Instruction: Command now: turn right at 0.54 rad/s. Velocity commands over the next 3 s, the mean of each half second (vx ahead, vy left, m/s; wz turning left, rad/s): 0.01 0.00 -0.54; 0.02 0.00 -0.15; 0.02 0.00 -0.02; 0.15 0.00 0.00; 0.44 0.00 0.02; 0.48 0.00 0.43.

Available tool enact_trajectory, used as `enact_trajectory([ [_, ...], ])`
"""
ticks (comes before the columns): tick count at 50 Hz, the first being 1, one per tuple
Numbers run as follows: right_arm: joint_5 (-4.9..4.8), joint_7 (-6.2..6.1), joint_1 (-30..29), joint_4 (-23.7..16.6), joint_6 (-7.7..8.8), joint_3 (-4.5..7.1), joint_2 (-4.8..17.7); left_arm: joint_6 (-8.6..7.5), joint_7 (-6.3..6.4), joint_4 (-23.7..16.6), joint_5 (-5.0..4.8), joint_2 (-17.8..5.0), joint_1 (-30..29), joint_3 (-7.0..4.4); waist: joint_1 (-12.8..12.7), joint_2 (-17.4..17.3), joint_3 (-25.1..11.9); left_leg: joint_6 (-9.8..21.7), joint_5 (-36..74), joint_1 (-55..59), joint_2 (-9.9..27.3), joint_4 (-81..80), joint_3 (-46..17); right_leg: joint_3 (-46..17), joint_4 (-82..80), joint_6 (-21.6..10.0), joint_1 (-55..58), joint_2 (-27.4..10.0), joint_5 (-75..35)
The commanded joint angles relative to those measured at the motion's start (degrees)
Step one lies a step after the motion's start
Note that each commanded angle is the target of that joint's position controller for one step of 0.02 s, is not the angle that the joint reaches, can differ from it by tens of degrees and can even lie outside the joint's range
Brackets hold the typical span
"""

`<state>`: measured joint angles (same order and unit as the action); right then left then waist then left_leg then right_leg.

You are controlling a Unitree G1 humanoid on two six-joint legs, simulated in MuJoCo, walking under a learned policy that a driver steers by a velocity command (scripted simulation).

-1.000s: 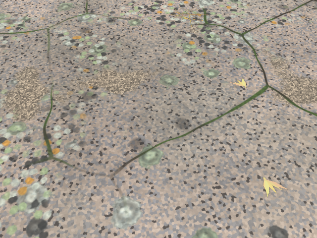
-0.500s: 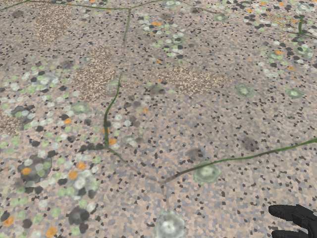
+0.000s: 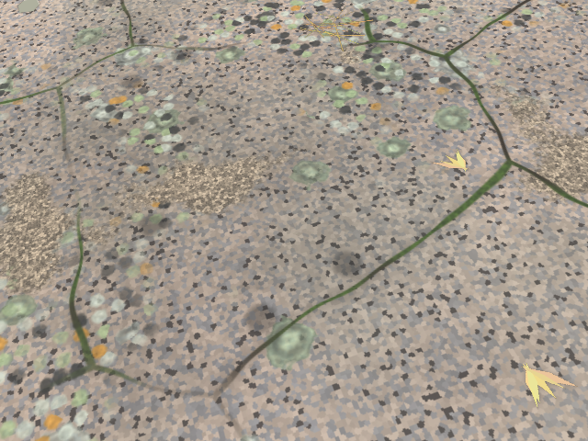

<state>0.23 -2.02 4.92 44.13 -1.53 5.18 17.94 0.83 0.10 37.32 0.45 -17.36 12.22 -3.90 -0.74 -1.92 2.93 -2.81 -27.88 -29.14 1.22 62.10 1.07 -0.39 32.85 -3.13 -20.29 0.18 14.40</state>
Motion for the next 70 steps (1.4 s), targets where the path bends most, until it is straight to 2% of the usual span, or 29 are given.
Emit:
enact_trajectory([
  [1, 0.26, -0.61, -0.73, -3.51, 0.81, 1.68, 5.58, -1.05, 1.17, -5.06, -0.59, -9.13, -2.45, -2.14, 1.46, 8.74, -8.96, -0.20, 5.82, -7.02, 0.15, 5.32, -4.78, -17.51, -12.75, -9.41, 11.99, -13.10, -24.68],
  [3, -0.26, -0.39, -0.17, -3.20, 0.97, 1.41, 4.56, -0.92, 1.64, -5.70, -0.42, -8.91, -1.99, -2.07, 1.34, 8.25, -10.21, -0.83, 8.33, -6.14, -0.75, 2.13, -5.07, -16.86, -12.58, -9.52, 13.62, -12.08, -25.10],
  [8, -0.41, 0.03, -2.60, -3.63, 1.27, 0.70, 3.30, 0.01, 2.34, -6.35, -0.71, -10.28, -0.93, -2.80, -0.29, 9.37, -8.77, -2.42, 9.15, -3.54, -1.85, -12.05, -6.31, -20.37, -12.45, -9.89, 13.82, -10.99, -15.65],
  [14, -0.95, 1.23, -1.84, -3.62, 2.53, 0.89, 4.37, 0.92, 1.48, -7.53, -0.79, -10.52, -2.47, -3.13, -0.66, 10.96, -8.11, -1.46, 6.41, 3.82, -3.53, -22.13, -6.76, -26.92, -10.70, -10.23, 10.99, -9.78, -16.09],
  [16, -1.05, 1.77, -0.55, -3.56, 3.08, 1.01, 4.63, 1.21, 1.34, -7.93, -1.22, -10.38, -3.47, -3.15, -0.04, 11.26, -8.68, -0.58, 7.32, 6.61, -3.88, -27.47, -6.61, -28.93, -9.07, -9.58, 11.79, -9.03, -19.06],
  [18, -0.88, 2.24, 3.23, -2.54, 3.55, 1.36, 4.93, 1.66, 1.55, -8.44, -2.08, -9.88, -5.40, -3.01, 2.57, 10.46, -9.08, 1.05, 17.13, 14.74, -3.36, -39.89, -5.38, -28.14, -6.25, -6.64, 9.14, -6.21, -17.44],
  [19, -0.29, 2.08, 5.05, -2.25, 3.49, 2.12, 7.57, 1.71, 1.70, -8.57, -1.96, -8.17, -4.17, -2.59, 2.28, 6.78, -10.05, 3.41, 22.19, 21.70, 2.91, -42.49, -9.55, -25.41, -2.07, -3.65, 3.89, -3.32, -8.25],
  [20, 0.65, 1.57, 3.29, -2.99, 2.96, 2.75, 12.06, 1.52, 1.55, -8.77, -1.23, -4.71, -0.58, -1.60, -1.49, -8.47, -9.58, 9.73, 32.90, 26.22, 14.90, -43.65, -21.88, -14.48, 9.60, 0.26, -5.25, 5.07, 12.04],
  [21, 2.07, 1.77, 3.43, -3.17, 2.99, 2.45, 10.98, 0.90, 1.68, -9.39, -0.77, -8.92, -1.54, -2.87, -0.16, -13.76, -7.44, 19.21, 38.39, 22.58, 21.74, -44.95, -31.49, -9.79, 21.82, 3.41, -12.00, 7.66, 24.27],
  [22, 1.64, 1.63, 1.11, -4.38, 3.19, 1.61, 8.36, 0.69, 1.67, -7.87, -0.59, -12.19, -0.07, -4.02, -0.61, -8.09, -6.57, 19.87, 37.80, 21.24, 21.05, -44.30, -28.02, -10.84, 30.54, 4.89, -12.07, 4.94, 21.32],
  [23, 0.78, 1.34, -1.07, -4.61, 3.05, 1.06, 6.35, 0.89, 1.60, -6.52, -0.75, -11.95, 0.32, -4.28, -1.38, -5.73, -5.83, 17.17, 36.09, 20.90, 16.96, -43.18, -22.45, -10.55, 33.40, 5.89, -12.17, 4.59, 17.71],
  [24, -0.12, 1.17, -1.92, -4.78, 2.88, 0.65, 5.38, 1.38, 1.76, -5.58, -0.76, -10.12, 0.66, -3.92, -1.37, -5.10, -5.09, 15.15, 34.70, 21.63, 13.91, -42.45, -18.68, -10.33, 34.83, 6.92, -12.93, 4.53, 15.38],
  [25, -0.58, 1.01, -1.54, -4.60, 2.75, 0.34, 5.10, 1.67, 1.73, -5.45, -0.79, -8.60, 0.50, -3.41, -0.68, -5.22, -4.58, 15.16, 36.88, 22.26, 13.18, -42.10, -17.10, -10.26, 35.57, 7.77, -13.64, 4.55, 13.55],
  [28, -0.10, 0.68, 1.10, -3.57, 2.05, 0.13, 5.29, 1.50, 1.49, -6.40, -1.26, -5.03, -2.45, -1.86, 1.02, -6.62, -5.64, 15.44, 40.01, 24.89, 11.00, -41.74, -12.56, -6.69, 26.54, 8.82, -10.93, 3.42, 11.62],
  [30, -0.05, 0.73, 0.81, -3.42, 1.63, 0.09, 5.82, 1.39, 1.32, -6.78, -0.81, -3.23, -3.79, -0.83, 1.70, -8.23, -6.84, 15.10, 40.69, 24.60, 10.59, -41.03, -10.71, -4.05, 16.42, 8.86, -4.86, 1.15, 12.05],
  [33, -0.60, 1.20, 2.64, -2.58, 1.06, 0.41, 7.90, 1.31, 1.15, -6.27, -1.23, -4.03, -3.68, -0.81, 2.80, -9.76, -6.87, 15.36, 40.92, 23.37, 11.42, -40.24, -11.58, -0.51, 3.72, 8.26, 2.44, 0.80, 9.09],
  [35, -1.48, 1.37, 2.52, -1.99, 1.10, -0.25, 6.97, 1.22, 1.07, -4.21, -0.96, -3.92, -0.15, -0.92, 0.56, -7.97, -6.17, 13.15, 38.19, 20.73, 10.31, -38.50, -10.86, 0.74, -12.02, 6.10, 10.36, 1.49, -3.35],
  [36, -1.43, 1.52, 4.96, -1.05, 1.68, -0.81, 5.74, 1.20, 1.24, -4.42, -0.47, -5.23, -0.34, -0.98, 0.96, -5.75, -6.48, 9.87, 33.88, 17.38, 9.41, -38.29, -10.46, -2.41, -15.39, 4.41, 16.20, -0.43, -9.87],
  [37, 0.41, 1.94, 6.05, -1.21, 2.56, -1.65, 3.82, 1.28, 1.78, -5.05, -0.01, -8.48, 0.50, -1.41, 2.11, 1.77, -9.29, 5.62, 25.98, 13.03, 6.32, -33.85, -7.12, -10.16, -12.73, 2.21, 22.88, -7.70, -24.95],
  [38, 0.85, 2.04, 7.41, -1.16, 3.18, -2.39, 1.06, 1.23, 1.53, -4.46, 0.93, -8.67, -2.53, -1.18, 5.20, 12.76, -9.58, 2.01, 13.03, 14.70, 2.33, -35.81, -2.46, -12.34, -9.73, -2.63, 16.54, -10.93, -23.16],
  [39, 1.33, 1.82, 4.49, -0.61, 3.10, -2.15, 3.65, 0.73, 0.78, -5.60, 0.86, -4.66, -4.59, -0.33, 2.77, 9.55, -8.12, -0.03, 14.05, 17.30, 2.23, -35.98, -2.39, -11.85, -10.44, -3.66, 13.32, -9.20, -15.34],
  [40, 1.17, 1.85, 2.82, -0.44, 3.04, -1.94, 4.36, 0.28, 0.40, -4.82, 1.26, -3.34, -3.99, 0.12, 2.00, 8.30, -6.86, -0.55, 16.60, 17.57, 1.80, -36.21, -1.99, -10.66, -10.64, -2.17, 12.29, -7.25, -9.94],
  [42, 0.53, 1.44, 2.98, 0.35, 2.45, -1.96, 4.10, -0.09, 0.56, -3.64, 0.72, -5.96, -1.51, -0.52, 0.61, 9.59, -4.93, -0.37, 10.56, 15.22, -0.77, -32.06, 1.30, -11.37, -13.02, -1.91, 10.99, -5.85, 6.73],
  [43, 0.31, 1.33, 2.19, 0.03, 2.34, -2.26, 3.06, -0.28, 0.73, -3.63, 0.80, -5.27, -2.07, 0.03, 0.99, 10.81, -1.58, 0.09, 11.06, 13.49, -0.18, -32.10, 0.32, -13.67, -14.64, -2.50, 7.96, -7.22, 10.31],
  [45, 0.38, 1.19, 2.55, 0.63, 2.70, -2.40, 2.83, -0.81, 0.89, -3.74, 1.22, -3.08, -3.14, 1.00, 1.78, 10.18, 1.17, 0.54, 15.20, 14.91, 1.11, -34.06, -1.35, -13.03, -14.27, -1.88, 4.56, -6.61, 5.92],
  [47, 0.69, 1.27, 4.37, 2.32, 3.24, -2.10, 3.99, -1.28, 0.95, -3.45, 0.99, -3.26, -2.38, 0.92, 1.79, 6.68, -0.95, 0.19, 20.94, 17.03, 1.78, -35.49, -1.87, -9.23, -10.46, -0.14, 7.01, -4.20, -5.24],
  [49, 0.22, 1.41, 5.02, 3.56, 3.41, -2.02, 4.52, -1.41, 1.05, -2.91, 0.40, -3.77, -1.11, 0.69, 1.29, 3.48, -3.44, 0.16, 24.51, 18.01, 1.92, -35.63, -1.97, -7.18, -7.66, 0.62, 10.17, -2.99, -12.69],
  [52, -0.13, 1.36, 5.15, 4.89, 2.99, -2.22, 4.21, -1.08, 0.99, -2.17, 0.19, -3.04, -0.62, 0.77, 1.18, 2.22, -4.54, 0.23, 25.59, 18.87, 1.95, -35.57, -1.91, -6.41, -6.37, 0.39, 11.55, -2.66, -17.43],
  [70, -0.21, -0.27, 5.56, 11.89, 1.21, -2.25, 3.99, -1.27, 1.32, 5.87, 0.05, -2.82, 1.32, 0.61, 1.77, 2.63, -2.37, 0.49, 23.32, 20.45, 1.57, -36.88, -1.76, -4.45, -7.77, 1.79, 9.76, -1.51, -14.17],
])
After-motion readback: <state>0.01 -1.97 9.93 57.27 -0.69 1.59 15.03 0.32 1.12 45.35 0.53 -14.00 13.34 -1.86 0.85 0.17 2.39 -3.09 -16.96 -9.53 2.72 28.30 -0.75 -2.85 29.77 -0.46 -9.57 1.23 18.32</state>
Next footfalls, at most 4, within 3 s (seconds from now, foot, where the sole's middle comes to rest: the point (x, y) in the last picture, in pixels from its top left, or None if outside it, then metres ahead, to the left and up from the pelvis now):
0.38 left None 0.10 0.14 -0.77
0.72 right None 0.00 -0.11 -0.77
2.36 right None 0.37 -0.23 -0.77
2.90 left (364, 322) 0.73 -0.07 -0.77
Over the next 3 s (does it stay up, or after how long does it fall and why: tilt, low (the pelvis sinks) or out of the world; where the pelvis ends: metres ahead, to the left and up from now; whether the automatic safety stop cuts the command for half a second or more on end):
stays up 0.60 -0.12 -0.01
